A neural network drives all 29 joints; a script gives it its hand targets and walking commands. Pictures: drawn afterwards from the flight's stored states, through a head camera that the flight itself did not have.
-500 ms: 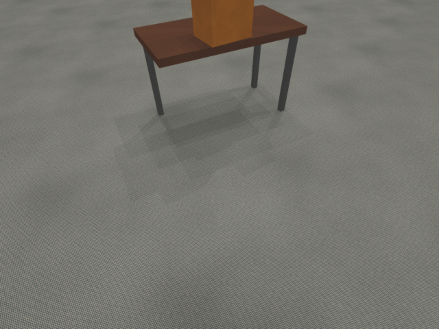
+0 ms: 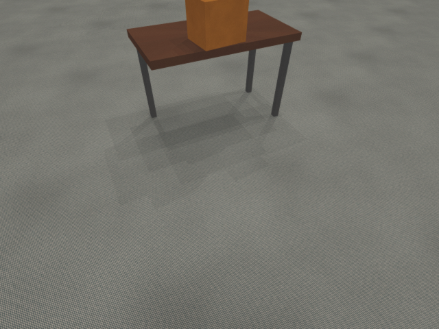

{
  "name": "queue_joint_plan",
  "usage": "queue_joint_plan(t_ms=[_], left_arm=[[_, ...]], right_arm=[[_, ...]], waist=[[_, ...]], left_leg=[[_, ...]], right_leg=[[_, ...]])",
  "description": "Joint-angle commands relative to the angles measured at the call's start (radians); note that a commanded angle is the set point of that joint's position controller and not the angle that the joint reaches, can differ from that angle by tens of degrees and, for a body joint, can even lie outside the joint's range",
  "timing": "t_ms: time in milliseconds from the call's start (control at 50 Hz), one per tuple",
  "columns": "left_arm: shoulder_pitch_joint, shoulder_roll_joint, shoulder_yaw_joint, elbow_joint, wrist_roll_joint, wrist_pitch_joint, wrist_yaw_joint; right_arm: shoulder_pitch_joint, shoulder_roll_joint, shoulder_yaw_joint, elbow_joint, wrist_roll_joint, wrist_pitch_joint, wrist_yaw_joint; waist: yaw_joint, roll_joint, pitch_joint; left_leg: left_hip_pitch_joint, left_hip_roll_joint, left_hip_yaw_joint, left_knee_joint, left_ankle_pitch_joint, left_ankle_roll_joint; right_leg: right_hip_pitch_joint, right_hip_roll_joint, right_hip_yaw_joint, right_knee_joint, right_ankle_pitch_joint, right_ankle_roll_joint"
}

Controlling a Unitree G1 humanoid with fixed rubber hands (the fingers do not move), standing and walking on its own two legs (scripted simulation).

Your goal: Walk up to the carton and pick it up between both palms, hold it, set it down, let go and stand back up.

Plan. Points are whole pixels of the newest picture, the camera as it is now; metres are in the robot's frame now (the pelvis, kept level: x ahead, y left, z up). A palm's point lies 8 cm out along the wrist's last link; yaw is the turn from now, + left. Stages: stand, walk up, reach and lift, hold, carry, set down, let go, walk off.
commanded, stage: walk up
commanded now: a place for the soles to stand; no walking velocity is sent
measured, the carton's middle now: (216, 18) +1.66 -0.04 -0.01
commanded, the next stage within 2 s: none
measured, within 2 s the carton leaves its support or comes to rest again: neither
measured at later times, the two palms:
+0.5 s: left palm out of the picture +0.06 +0.21 -0.16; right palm (318, 231) +0.37 -0.24 -0.10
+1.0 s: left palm (157, 241) +0.38 +0.16 -0.13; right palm (323, 178) +0.58 -0.33 -0.14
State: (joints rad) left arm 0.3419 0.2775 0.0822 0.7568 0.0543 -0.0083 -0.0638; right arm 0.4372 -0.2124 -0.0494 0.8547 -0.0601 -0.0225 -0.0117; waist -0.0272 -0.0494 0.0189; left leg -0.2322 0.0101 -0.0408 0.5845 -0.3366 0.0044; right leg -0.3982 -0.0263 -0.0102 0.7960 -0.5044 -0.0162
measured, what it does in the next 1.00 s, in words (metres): walks ahead, turning left: right foot, then left foot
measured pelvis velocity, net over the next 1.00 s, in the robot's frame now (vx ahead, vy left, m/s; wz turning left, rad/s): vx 0.41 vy -0.11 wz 0.36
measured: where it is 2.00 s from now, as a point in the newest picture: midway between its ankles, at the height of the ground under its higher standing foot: (246, 217)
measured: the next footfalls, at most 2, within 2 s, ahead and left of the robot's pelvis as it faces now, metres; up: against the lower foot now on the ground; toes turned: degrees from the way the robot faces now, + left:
right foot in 0.04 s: +0.10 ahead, -0.13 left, +0.00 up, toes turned -1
left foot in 0.44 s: +0.29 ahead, +0.12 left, +0.00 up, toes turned +19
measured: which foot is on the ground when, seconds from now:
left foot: down 0.00-0.04, up 0.06-0.42, down 0.44-0.84, up 0.86-1.00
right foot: up 0.00-0.02, down 0.04-0.50, up 0.52-0.82, down 0.84-1.00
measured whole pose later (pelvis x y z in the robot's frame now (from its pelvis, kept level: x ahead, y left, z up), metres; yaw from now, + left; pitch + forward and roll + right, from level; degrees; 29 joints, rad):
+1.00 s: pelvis +0.41 -0.11 -0.03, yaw +21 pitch -6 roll -2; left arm 0.34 0.26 0.01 0.72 0.03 -0.02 -0.04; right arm 0.32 -0.29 -0.06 0.75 -0.03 0.01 -0.02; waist 0.02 0.07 0.08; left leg -0.50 0.05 -0.02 1.33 -0.52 0.02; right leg -0.33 -0.09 -0.18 0.86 -0.42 0.00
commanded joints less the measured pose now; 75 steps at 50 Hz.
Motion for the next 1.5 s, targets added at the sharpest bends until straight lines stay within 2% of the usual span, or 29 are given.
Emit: queue_joint_plan(t_ms=[0,20,40,60,80,180,360,420,440,460,480,500,540,580,740,800,820,840,860,880,940,1040,1120,1140,1160,1180,1240,1320,1480], left_arm=[[0.167,0.068,0.051,-0.100,-0.014,-0.047,-0.004],[0.312,0.111,0.075,-0.046,-0.012,-0.049,0.007],[0.422,0.197,0.087,-0.011,0.003,-0.052,0.023],[0.322,0.260,0.069,-0.056,0.021,-0.049,0.045],[0.156,0.274,0.069,-0.072,0.014,-0.047,0.064],[0.013,0.176,0.013,-0.052,0.004,-0.068,0.062],[0.090,0.181,0.002,0.014,-0.006,-0.056,0.053],[0.085,0.180,-0.020,0.001,-0.013,-0.035,0.050],[0.106,0.151,-0.040,-0.008,-0.013,-0.030,0.048],[0.158,0.101,-0.060,-0.049,-0.009,-0.027,0.040],[0.152,0.150,-0.037,-0.094,-0.020,-0.012,0.031],[0.049,0.212,-0.020,-0.123,-0.005,0.007,0.030],[-0.034,0.175,-0.025,-0.150,0.004,0.003,0.027],[0.001,0.133,-0.027,-0.156,0.005,0.003,0.018],[0.120,0.067,0.007,-0.126,-0.030,0.005,-0.046],[0.304,0.134,0.054,-0.069,-0.020,-0.015,-0.026],[0.366,0.197,0.068,-0.057,-0.022,-0.024,-0.011],[0.325,0.283,0.058,-0.098,-0.007,-0.033,0.008],[0.159,0.343,0.057,-0.147,-0.032,-0.029,0.022],[0.063,0.347,0.048,-0.158,-0.053,-0.033,0.036],[-0.006,0.249,0.020,-0.150,-0.025,-0.036,0.052],[-0.034,0.197,-0.005,-0.115,-0.010,-0.035,0.059],[-0.041,0.157,-0.031,-0.107,-0.009,-0.011,0.041],[-0.005,0.107,-0.051,-0.115,-0.009,-0.011,0.033],[0.026,0.073,-0.060,-0.160,-0.015,-0.003,0.022],[-0.024,0.174,-0.024,-0.180,-0.011,0.033,0.023],[-0.096,0.161,-0.021,-0.182,0.014,0.060,0.021],[-0.027,0.119,-0.019,-0.158,-0.002,0.050,-0.002],[0.069,0.080,0.014,-0.136,-0.028,0.008,-0.037]], right_arm=[[-0.196,-0.239,-0.071,-0.129,0.010,-0.018,-0.003],[-0.236,-0.179,-0.043,-0.154,0.014,-0.010,0.004],[-0.220,-0.074,-0.007,-0.183,0.018,-0.008,0.008],[-0.218,-0.032,0.002,-0.228,0.025,-0.006,0.006],[-0.174,-0.114,-0.022,-0.233,0.013,0.006,0.003],[-0.038,-0.161,-0.056,-0.166,0.015,0.004,0.038],[-0.177,-0.109,-0.050,-0.264,0.033,-0.026,0.044],[-0.026,-0.133,-0.074,-0.243,0.016,-0.038,0.016],[0.120,-0.174,-0.092,-0.211,0.003,-0.042,-0.002],[0.243,-0.276,-0.113,-0.209,-0.016,-0.042,-0.022],[0.249,-0.348,-0.126,-0.221,-0.004,-0.031,-0.038],[0.207,-0.337,-0.118,-0.215,0.014,-0.022,-0.056],[0.129,-0.290,-0.086,-0.247,0.014,-0.029,-0.070],[0.008,-0.262,-0.066,-0.256,0.005,-0.049,-0.066],[-0.223,-0.283,-0.070,-0.237,-0.003,-0.074,-0.033],[-0.212,-0.207,-0.046,-0.238,0.002,-0.043,-0.019],[-0.172,-0.139,-0.027,-0.236,0.006,-0.030,-0.011],[-0.168,-0.074,-0.006,-0.282,0.021,-0.029,-0.004],[-0.157,-0.117,-0.019,-0.329,0.029,-0.020,-0.008],[-0.207,-0.158,-0.020,-0.338,0.021,-0.016,-0.011],[-0.153,-0.203,-0.043,-0.258,0.035,-0.017,-0.010],[-0.116,-0.134,-0.037,-0.264,0.057,-0.033,0.011],[0.108,-0.156,-0.071,-0.220,0.041,-0.052,-0.008],[0.194,-0.213,-0.092,-0.210,0.019,-0.050,-0.027],[0.224,-0.304,-0.098,-0.236,-0.010,-0.049,-0.049],[0.171,-0.331,-0.103,-0.245,-0.009,-0.030,-0.069],[0.040,-0.261,-0.066,-0.269,-0.003,-0.042,-0.087],[-0.086,-0.240,-0.046,-0.257,-0.006,-0.073,-0.065],[-0.164,-0.275,-0.066,-0.238,-0.002,-0.056,-0.037]], waist=[[0.150,0.233,0.045],[0.227,0.128,0.024],[0.277,-0.131,-0.024],[0.227,-0.251,0.033],[0.134,-0.105,0.153],[0.045,-0.027,0.218],[0.100,-0.018,0.169],[0.014,0.077,0.081],[-0.050,0.162,-0.014],[-0.108,0.320,-0.143],[-0.107,0.343,-0.175],[-0.110,0.220,-0.142],[-0.094,0.137,-0.074],[-0.031,0.171,-0.018],[0.100,0.260,0.079],[0.186,0.028,0.028],[0.225,-0.185,0.001],[0.227,-0.408,0.018],[0.151,-0.344,0.075],[0.122,-0.256,0.163],[0.079,-0.180,0.219],[0.053,-0.121,0.131],[-0.051,0.092,-0.094],[-0.102,0.225,-0.168],[-0.102,0.374,-0.177],[-0.092,0.207,-0.129],[-0.051,0.114,0.040],[0.019,0.217,0.088],[0.083,0.228,0.059]], left_leg=[[-0.396,0.145,-0.235,-0.222,-0.459,0.123],[-0.599,0.045,-0.120,-0.054,-0.506,0.064],[-0.702,-0.055,0.011,0.302,-0.454,0.021],[-0.740,-0.076,0.001,0.564,-0.360,0.005],[-0.665,0.013,-0.082,0.624,-0.284,0.017],[-0.476,0.105,-0.055,0.543,-0.044,0.000],[-0.267,0.050,0.108,0.116,0.120,0.017],[0.057,-0.026,0.157,0.023,0.148,0.052],[0.252,-0.020,0.073,0.005,0.079,0.086],[0.445,0.234,-0.344,-0.091,-0.214,0.192],[0.517,0.414,-0.838,-0.270,-0.385,0.329],[0.472,0.450,-0.875,-0.301,-0.427,0.371],[0.368,0.417,-0.650,-0.256,-0.119,0.333],[0.150,0.390,-0.481,-0.234,-0.021,0.310],[-0.397,0.229,-0.073,-0.213,-0.384,0.202],[-0.609,0.123,0.032,0.092,-0.538,0.132],[-0.621,0.022,0.116,0.405,-0.517,0.090],[-0.668,-0.076,0.094,0.733,-0.435,0.039],[-0.671,-0.043,-0.024,0.822,-0.352,0.030],[-0.703,0.031,-0.068,0.867,-0.252,0.022],[-0.576,0.114,-0.051,0.774,-0.145,0.009],[-0.309,0.085,0.009,0.345,-0.142,0.022],[0.242,-0.049,0.146,0.056,0.155,0.047],[0.394,0.056,-0.064,0.004,-0.020,0.094],[0.445,0.343,-0.653,-0.241,-0.369,0.196],[0.335,0.452,-0.869,-0.361,-0.646,0.292],[0.177,0.434,-0.652,-0.307,-0.361,0.292],[-0.006,0.365,-0.348,-0.279,-0.090,0.273],[-0.344,0.239,-0.011,-0.157,-0.321,0.179]], right_leg=[[0.358,0.013,-0.019,-0.184,0.160,-0.026],[0.603,0.054,-0.049,-0.232,0.181,-0.024],[0.667,-0.091,0.149,-0.317,-0.037,-0.053],[0.443,-0.377,0.631,-0.607,-0.524,-0.127],[0.227,-0.474,0.798,-0.735,-0.699,-0.197],[0.104,-0.336,0.345,-0.659,-0.299,-0.212],[0.190,-0.247,-0.023,-0.549,0.106,-0.189],[0.082,-0.222,-0.128,-0.273,0.306,-0.162],[0.015,-0.170,-0.200,0.005,0.387,-0.115],[-0.164,-0.076,-0.239,0.359,0.229,-0.045],[-0.360,0.037,-0.127,0.503,-0.103,0.004],[-0.408,-0.037,0.012,0.608,-0.049,0.002],[-0.449,-0.083,0.026,0.680,0.029,0.012],[-0.355,-0.142,0.067,0.603,0.044,0.024],[0.119,-0.128,-0.046,0.079,0.228,0.006],[0.480,-0.025,-0.155,0.030,0.227,-0.001],[0.481,-0.035,-0.081,-0.064,0.020,-0.029],[0.343,-0.270,0.399,-0.409,-0.410,-0.117],[0.241,-0.423,0.789,-0.704,-0.663,-0.240],[0.194,-0.477,0.859,-0.761,-0.663,-0.289],[0.093,-0.410,0.472,-0.575,-0.293,-0.285],[0.086,-0.339,0.127,-0.443,0.183,-0.232],[-0.078,-0.202,-0.110,-0.058,0.161,-0.136],[-0.182,-0.139,-0.186,0.207,0.168,-0.079],[-0.386,-0.028,-0.141,0.421,-0.085,-0.011],[-0.417,-0.054,-0.010,0.515,-0.132,0.004],[-0.489,-0.122,0.043,0.609,0.012,0.035],[-0.348,-0.163,0.105,0.451,0.077,0.052],[0.194,-0.080,-0.119,-0.001,0.278,0.001]])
